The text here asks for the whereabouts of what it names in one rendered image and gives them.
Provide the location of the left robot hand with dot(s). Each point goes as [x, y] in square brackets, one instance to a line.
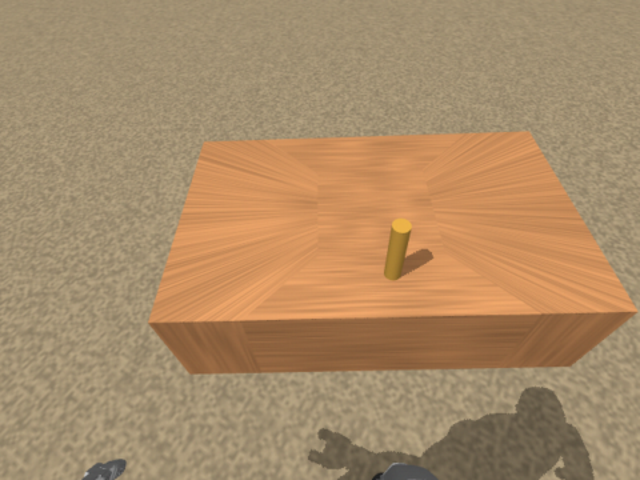
[108, 471]

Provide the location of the can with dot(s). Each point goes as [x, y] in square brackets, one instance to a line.
[398, 242]

